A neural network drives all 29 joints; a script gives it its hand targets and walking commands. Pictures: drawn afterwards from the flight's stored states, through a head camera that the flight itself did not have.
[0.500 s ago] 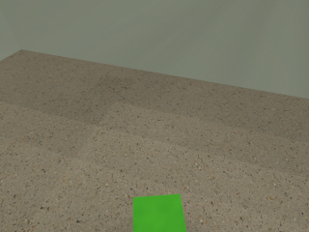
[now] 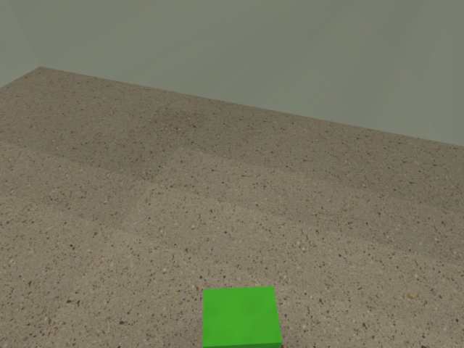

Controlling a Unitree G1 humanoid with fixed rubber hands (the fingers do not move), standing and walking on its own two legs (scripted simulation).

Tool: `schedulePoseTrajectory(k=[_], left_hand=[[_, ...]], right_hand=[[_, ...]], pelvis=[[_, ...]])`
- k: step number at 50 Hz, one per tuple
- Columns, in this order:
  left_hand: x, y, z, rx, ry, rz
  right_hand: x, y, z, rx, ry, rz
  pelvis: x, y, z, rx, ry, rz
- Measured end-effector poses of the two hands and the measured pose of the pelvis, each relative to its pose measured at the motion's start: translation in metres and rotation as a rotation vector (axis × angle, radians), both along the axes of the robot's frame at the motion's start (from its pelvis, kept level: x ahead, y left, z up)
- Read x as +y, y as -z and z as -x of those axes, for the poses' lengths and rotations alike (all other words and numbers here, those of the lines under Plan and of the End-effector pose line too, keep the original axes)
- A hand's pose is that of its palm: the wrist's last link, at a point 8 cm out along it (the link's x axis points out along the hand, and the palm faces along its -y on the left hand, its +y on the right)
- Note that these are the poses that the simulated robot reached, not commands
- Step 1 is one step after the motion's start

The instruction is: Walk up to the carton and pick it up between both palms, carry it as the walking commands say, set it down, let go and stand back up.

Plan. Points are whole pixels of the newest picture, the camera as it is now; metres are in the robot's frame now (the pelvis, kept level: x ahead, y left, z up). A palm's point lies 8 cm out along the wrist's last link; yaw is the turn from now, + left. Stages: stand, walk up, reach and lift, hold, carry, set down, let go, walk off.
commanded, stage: stand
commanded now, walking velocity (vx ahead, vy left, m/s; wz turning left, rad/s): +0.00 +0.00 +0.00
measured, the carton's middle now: (239, 326) +0.37 -0.01 -0.64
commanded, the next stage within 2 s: none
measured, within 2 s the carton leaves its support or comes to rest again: neither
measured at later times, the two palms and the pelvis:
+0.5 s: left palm out of the picture -0.08 +0.22 -0.14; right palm out of the picture -0.05 -0.23 -0.14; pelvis -0.02 -0.01 +0.00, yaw +1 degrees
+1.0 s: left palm out of the picture -0.11 +0.19 -0.14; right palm out of the picture -0.08 -0.22 -0.14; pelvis -0.04 -0.02 +0.01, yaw +1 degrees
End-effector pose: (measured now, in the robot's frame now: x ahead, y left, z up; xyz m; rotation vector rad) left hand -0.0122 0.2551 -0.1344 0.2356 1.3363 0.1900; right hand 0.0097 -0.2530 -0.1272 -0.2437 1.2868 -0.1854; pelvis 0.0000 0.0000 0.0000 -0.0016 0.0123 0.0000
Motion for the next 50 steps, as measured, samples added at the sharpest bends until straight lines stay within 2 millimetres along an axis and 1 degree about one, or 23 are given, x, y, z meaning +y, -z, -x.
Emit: schedulePoseTrajectory(k=[11,23,36,50], left_hand=[[-0.016,0.004,0.036,0.086,-0.024,0.035],[-0.033,0.006,0.064,0.140,-0.042,0.065],[-0.048,0.007,0.084,0.167,-0.059,0.087],[-0.062,0.007,0.096,0.175,-0.075,0.103]], right_hand=[[0.013,0.006,0.034,0.089,0.014,-0.034],[0.022,0.009,0.061,0.148,0.027,-0.062],[0.027,0.011,0.081,0.186,0.040,-0.083],[0.028,0.012,0.094,0.203,0.050,-0.099]], pelvis=[[-0.001,-0.003,0.011,-0.023,-0.007,0.000],[-0.005,-0.004,0.022,-0.032,-0.012,0.000],[-0.009,-0.006,0.033,-0.033,-0.016,0.001],[-0.015,-0.006,0.041,-0.031,-0.020,0.002]])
